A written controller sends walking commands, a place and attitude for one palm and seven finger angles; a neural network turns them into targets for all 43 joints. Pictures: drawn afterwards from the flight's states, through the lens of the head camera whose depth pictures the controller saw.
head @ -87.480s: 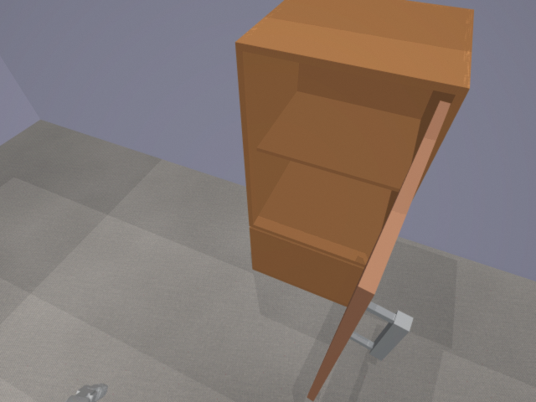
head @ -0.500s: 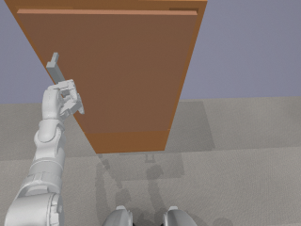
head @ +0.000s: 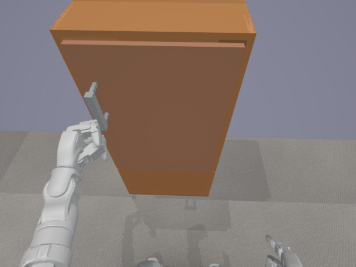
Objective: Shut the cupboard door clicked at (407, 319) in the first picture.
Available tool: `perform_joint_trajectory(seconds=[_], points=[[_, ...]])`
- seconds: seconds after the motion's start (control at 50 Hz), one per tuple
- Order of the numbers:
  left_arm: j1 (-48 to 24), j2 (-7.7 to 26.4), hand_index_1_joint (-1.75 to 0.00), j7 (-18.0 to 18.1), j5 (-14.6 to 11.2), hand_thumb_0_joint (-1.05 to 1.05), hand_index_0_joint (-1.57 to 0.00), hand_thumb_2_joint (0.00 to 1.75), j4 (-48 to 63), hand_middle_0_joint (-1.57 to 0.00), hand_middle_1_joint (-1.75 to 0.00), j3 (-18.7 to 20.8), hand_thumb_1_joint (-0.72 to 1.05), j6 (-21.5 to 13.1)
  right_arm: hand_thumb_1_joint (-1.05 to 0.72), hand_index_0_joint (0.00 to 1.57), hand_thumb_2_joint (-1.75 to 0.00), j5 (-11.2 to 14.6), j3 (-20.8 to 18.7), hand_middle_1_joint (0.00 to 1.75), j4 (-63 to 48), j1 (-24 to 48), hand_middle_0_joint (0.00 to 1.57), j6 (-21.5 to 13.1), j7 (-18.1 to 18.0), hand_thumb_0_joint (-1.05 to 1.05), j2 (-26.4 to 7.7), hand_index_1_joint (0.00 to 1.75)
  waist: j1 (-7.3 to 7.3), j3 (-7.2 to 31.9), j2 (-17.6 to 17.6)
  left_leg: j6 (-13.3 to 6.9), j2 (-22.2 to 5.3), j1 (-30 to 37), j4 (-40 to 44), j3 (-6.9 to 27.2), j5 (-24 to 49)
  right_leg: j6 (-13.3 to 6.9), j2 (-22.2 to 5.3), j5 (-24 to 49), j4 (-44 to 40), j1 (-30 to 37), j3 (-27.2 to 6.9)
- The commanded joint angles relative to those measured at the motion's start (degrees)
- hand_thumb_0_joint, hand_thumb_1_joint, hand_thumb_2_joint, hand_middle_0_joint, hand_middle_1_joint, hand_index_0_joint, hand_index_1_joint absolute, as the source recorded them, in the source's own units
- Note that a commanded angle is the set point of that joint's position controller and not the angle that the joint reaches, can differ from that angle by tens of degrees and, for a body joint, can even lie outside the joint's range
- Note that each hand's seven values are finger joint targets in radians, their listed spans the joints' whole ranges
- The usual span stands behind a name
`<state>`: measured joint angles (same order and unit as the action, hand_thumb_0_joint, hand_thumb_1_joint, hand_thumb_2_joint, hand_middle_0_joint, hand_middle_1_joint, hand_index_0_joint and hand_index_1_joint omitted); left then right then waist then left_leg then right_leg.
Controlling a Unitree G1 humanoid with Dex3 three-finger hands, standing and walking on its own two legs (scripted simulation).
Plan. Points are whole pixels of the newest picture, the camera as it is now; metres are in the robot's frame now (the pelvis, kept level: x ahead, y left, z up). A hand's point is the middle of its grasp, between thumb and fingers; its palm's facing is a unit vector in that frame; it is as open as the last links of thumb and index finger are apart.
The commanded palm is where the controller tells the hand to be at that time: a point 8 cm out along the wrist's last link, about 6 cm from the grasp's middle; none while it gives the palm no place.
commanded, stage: draw the hand back to the body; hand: left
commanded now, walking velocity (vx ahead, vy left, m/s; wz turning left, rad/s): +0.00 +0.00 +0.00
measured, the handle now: (98, 107) +0.50 +0.24 +0.04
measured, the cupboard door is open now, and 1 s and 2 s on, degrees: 0 0 0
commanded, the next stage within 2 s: step back with the hand held close in 1.36 s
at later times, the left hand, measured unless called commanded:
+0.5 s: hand (55, 170) +0.27 +0.23 +0.14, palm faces +0.28 -0.92 -0.28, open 3.2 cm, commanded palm +0.22 +0.27 +0.16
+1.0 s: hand out of the picture +0.20 +0.26 +0.21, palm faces +0.46 -0.78 -0.41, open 6.3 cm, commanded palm +0.16 +0.30 +0.23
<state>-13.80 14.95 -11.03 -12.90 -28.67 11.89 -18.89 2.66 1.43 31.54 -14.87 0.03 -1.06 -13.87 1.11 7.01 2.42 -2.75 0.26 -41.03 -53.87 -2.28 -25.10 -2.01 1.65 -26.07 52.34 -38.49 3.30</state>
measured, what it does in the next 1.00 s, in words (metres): rises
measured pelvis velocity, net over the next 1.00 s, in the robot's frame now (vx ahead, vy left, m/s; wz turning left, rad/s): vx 0.02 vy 0.00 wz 0.01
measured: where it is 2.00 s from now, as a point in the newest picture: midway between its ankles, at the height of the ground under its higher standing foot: outside the picture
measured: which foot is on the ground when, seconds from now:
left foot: down 0.00-1.00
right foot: down 0.00-1.00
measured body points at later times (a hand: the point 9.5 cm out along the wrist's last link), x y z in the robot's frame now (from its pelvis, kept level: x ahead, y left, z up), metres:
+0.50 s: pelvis +0.00 -0.01 +0.04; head +0.00 -0.03 +0.49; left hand +0.25 +0.27 +0.15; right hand +0.19 -0.24 -0.04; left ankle +0.01 +0.09 -0.69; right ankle +0.00 -0.10 -0.69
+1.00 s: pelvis +0.02 +0.00 +0.06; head -0.01 -0.04 +0.50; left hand +0.17 +0.30 +0.24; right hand +0.22 -0.21 -0.03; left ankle +0.01 +0.09 -0.69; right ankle +0.00 -0.10 -0.69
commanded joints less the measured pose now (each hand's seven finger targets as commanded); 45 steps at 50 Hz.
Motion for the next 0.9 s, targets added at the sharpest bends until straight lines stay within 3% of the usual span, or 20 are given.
perform_joint_trajectory(seconds=[0.0,0.16,0.2,0.26,0.28,0.3,0.34,0.4,0.46,0.5,0.52,0.54,0.56,0.6,0.62,0.7,0.72,0.78,0.82,0.88], points=[[-10.06,11.23,-1.5,-0.87,-2.66,0.0,-1.3,0.9,16.69,-1.3,-1.5,4.39,0.9,-1.75,-0.9,0.2,-0.9,0.41,-2.79,0.3,-8.45,0.57,0.2,-3.28,-1.34,0.0,-8.24,0.3,-0.05,15.61,-1.72,0.75,-0.25,12.26,9.39,3.44,16.99,0.7,0.16,21.59,-8.87,12.73,-2.54],[-3.8,12.03,-1.5,-3.94,-4.94,0.0,-1.3,0.9,24.85,-1.3,-1.5,4.63,0.9,1.31,-0.9,0.2,-0.9,0.98,-2.0,0.3,-8.91,3.59,0.2,-6.08,-2.41,0.0,-8.04,0.3,-0.53,11.21,0.0,0.63,0.05,15.53,13.61,3.75,13.02,0.78,-0.32,17.15,-13.53,14.78,-3.02],[-2.14,13.75,-1.44,-4.03,-5.62,0.0,-1.24,0.9,25.98,-1.24,-1.44,6.39,0.9,2.53,-0.9,0.2,-0.9,1.01,-1.88,0.3,-8.96,3.76,0.2,-6.78,-2.74,0.0,-8.25,0.3,-0.85,9.87,-1.46,0.56,0.11,15.56,14.3,3.92,11.67,0.93,-0.43,15.15,-15.02,15.79,-3.55],[0.46,13.74,-1.35,-4.32,-5.84,0.0,-1.16,0.9,30.11,-1.16,-1.35,6.67,0.9,3.93,-0.9,0.2,-0.9,1.13,-1.64,0.3,-9.48,4.95,0.2,-8.03,-2.96,0.0,-7.84,0.3,-1.56,9.52,0.29,0.72,0.15,17.82,15.94,4.06,12.26,0.75,-0.57,15.51,-15.81,16.94,-3.02],[0.35,18.2,-1.32,3.29,2.2,0.0,-1.13,0.9,32.93,-1.13,-1.32,5.93,0.9,5.32,-0.9,0.2,-0.9,0.52,-2.23,0.3,-8.63,7.64,0.2,-6.93,-3.82,0.0,-6.79,0.3,-3.02,8.51,1.62,0.5,0.09,20.17,18.08,3.77,11.85,0.19,-2.47,13.48,-20.42,17.55,-5.99],[4.36,15.18,-1.29,7.31,2.91,0.0,-1.11,0.9,32.97,-1.11,-1.29,4.89,0.9,6.91,-0.9,0.2,-0.9,0.28,-1.94,0.3,-8.65,7.47,0.2,-6.64,-4.29,0.0,-6.41,0.3,-2.12,5.16,-0.89,0.39,-0.13,19.68,19.08,3.63,10.49,0.67,-2.76,11.34,-22.55,17.58,-6.23],[7.42,12.63,-1.23,11.78,5.33,0.0,-1.05,0.9,34.73,-1.05,-1.23,2.34,0.9,9.08,-0.9,0.2,-0.9,0.25,-1.58,0.3,-8.0,8.28,0.2,-5.69,-4.79,0.0,-6.27,0.3,-1.79,2.39,-0.85,0.39,-0.6,22.07,21.45,3.61,10.01,0.82,-2.84,10.72,-24.32,18.83,-5.44],[10.4,14.89,-1.14,15.17,6.83,0.0,-0.97,0.9,38.51,-0.97,-1.14,4.42,0.9,10.48,-0.9,0.2,-0.9,-0.08,-1.51,0.3,-7.31,9.27,0.2,-5.31,-5.25,0.0,-6.51,0.3,-2.32,3.12,-2.85,0.0,-0.85,25.94,24.13,3.25,12.24,1.01,-2.58,12.91,-26.73,23.01,-4.94],[12.99,13.28,-1.05,16.57,7.76,0.0,-0.89,0.9,42.56,-0.89,-1.05,3.7,0.9,11.27,-0.9,0.2,-0.9,-0.26,-1.03,0.3,-7.0,10.06,0.2,-5.44,-5.06,0.0,-5.63,0.3,-2.52,2.25,1.23,0.4,-1.03,30.09,27.21,3.18,15.59,0.54,-2.46,16.43,-27.55,25.91,-3.79],[13.87,14.93,-0.99,17.03,8.26,0.0,-0.83,0.9,44.49,-0.83,-0.99,5.21,0.9,11.6,-0.9,0.2,-0.9,-0.43,-1.03,0.3,-6.55,10.38,0.2,-5.87,-4.97,0.0,-6.1,0.3,-2.84,1.19,0.87,0.44,-1.11,31.59,28.59,3.4,17.01,0.59,-1.96,17.6,-29.11,26.61,-3.48],[15.4,13.0,-0.96,17.14,8.19,0.0,-0.81,0.9,45.22,-0.81,-0.96,3.99,0.9,11.89,-0.9,0.2,-0.9,-0.58,-0.93,0.3,-6.47,10.28,0.2,-5.98,-4.85,0.0,-5.55,0.3,-2.71,0.51,1.65,0.61,-1.21,32.42,29.5,3.49,18.07,0.42,-2.16,18.59,-29.11,27.89,-3.21],[15.17,13.77,-0.93,17.28,8.6,0.0,-0.78,0.9,46.65,-0.78,-0.93,4.62,0.9,11.86,-0.9,0.2,-0.9,-0.6,-0.74,0.3,-6.5,10.42,0.2,-6.15,-4.65,0.0,-5.71,0.3,-2.93,0.55,2.02,0.81,-1.2,33.44,30.19,3.68,18.68,0.35,-1.94,18.92,-29.49,27.97,-2.86],[17.1,12.91,-0.9,17.32,8.48,0.0,-0.75,0.9,46.91,-0.75,-0.9,4.44,0.9,12.19,-0.9,0.2,-0.9,-0.81,-0.86,0.3,-6.31,10.53,0.2,-6.24,-4.55,0.0,-5.39,0.3,-2.96,-0.58,1.7,0.79,-1.31,33.88,30.55,3.42,19.68,0.39,-1.94,19.99,-29.86,28.59,-2.79],[19.23,14.68,-0.84,17.3,8.73,0.0,-0.69,0.9,47.47,-0.69,-0.84,6.76,0.9,12.39,-0.9,0.2,-0.9,-0.98,-0.97,0.3,-6.02,10.66,0.2,-6.45,-4.28,0.0,-5.93,0.3,-3.56,-0.99,-0.23,0.76,-1.38,34.45,31.3,3.6,21.55,0.49,-1.57,21.33,-30.91,29.32,-2.65],[20.25,12.69,-0.81,17.18,8.51,0.0,-0.67,0.9,49.06,-0.67,-0.81,5.29,0.9,12.47,-0.9,0.2,-0.9,-1.01,-0.99,0.3,-6.29,10.62,0.2,-6.5,-4.1,0.0,-5.34,0.3,-3.35,-0.59,0.9,0.87,-1.45,35.23,31.68,3.32,22.5,0.45,-2.03,22.04,-30.65,30.82,-2.69],[23.99,14.95,-0.69,17.26,8.81,0.0,-0.56,0.9,52.09,-0.56,-0.69,8.61,0.9,12.67,-0.9,0.2,-0.9,-1.42,-1.04,0.3,-5.93,10.86,0.2,-6.74,-3.53,0.0,-5.61,0.3,-4.12,-1.29,0.66,1.07,-1.54,36.17,32.46,3.47,24.81,0.41,-1.68,23.65,-31.65,31.81,-2.39],[25.12,13.57,-0.66,17.17,8.67,0.0,-0.53,0.9,53.37,-0.53,-0.66,7.8,0.9,12.73,-0.9,0.2,-0.9,-1.34,-1.07,0.3,-6.08,10.84,0.2,-6.67,-3.34,0.0,-5.12,0.3,-3.9,-1.46,1.73,1.21,-1.7,36.56,32.6,3.39,25.75,0.41,-1.98,24.2,-31.45,32.45,-2.5],[27.2,15.13,-0.57,17.22,8.75,0.0,-0.45,0.9,56.01,-0.45,-0.57,10.24,0.9,12.68,-0.9,0.2,-0.9,-1.61,-1.22,0.3,-6.08,11.07,0.2,-6.68,-3.13,0.0,-5.19,0.3,-4.36,-1.08,-0.04,1.08,-1.55,36.91,32.44,3.13,26.98,0.63,-1.9,25.72,-31.66,32.84,-2.28],[30.1,15.05,-0.51,17.16,8.38,0.0,-0.39,0.9,56.94,-0.39,-0.51,11.2,0.9,12.89,-0.9,0.2,-0.9,-1.67,-1.28,0.3,-6.01,11.04,0.2,-6.78,-2.98,0.0,-4.86,0.3,-4.51,-1.63,1.6,1.22,-1.53,36.38,32.53,3.13,27.73,0.56,-2.27,26.44,-31.67,33.96,-2.47],[31.66,16.45,-0.42,17.25,8.48,0.0,-0.31,0.9,60.58,-0.31,-0.42,13.23,0.9,12.37,-0.9,0.2,-0.9,-1.68,-1.54,0.3,-6.02,11.38,0.2,-6.93,-2.72,0.0,-4.89,0.3,-4.82,-0.8,0.88,1.11,-1.52,36.92,32.1,2.93,28.74,0.72,-2.19,27.36,-31.65,33.87,-2.39]])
